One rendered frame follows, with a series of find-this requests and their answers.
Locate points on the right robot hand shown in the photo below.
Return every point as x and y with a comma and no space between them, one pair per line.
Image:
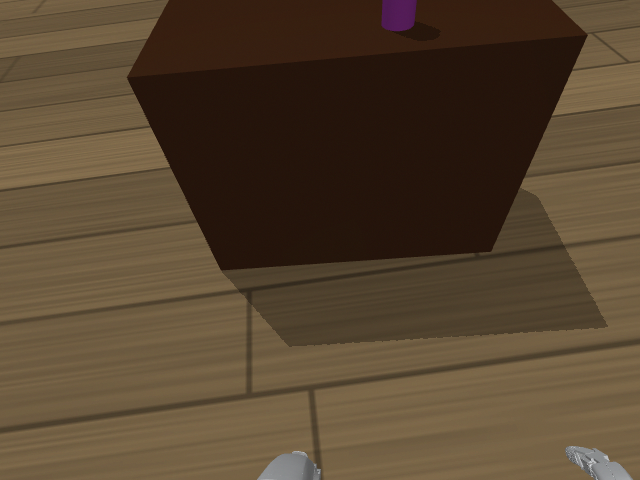
596,464

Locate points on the can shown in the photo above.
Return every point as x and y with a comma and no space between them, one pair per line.
398,15

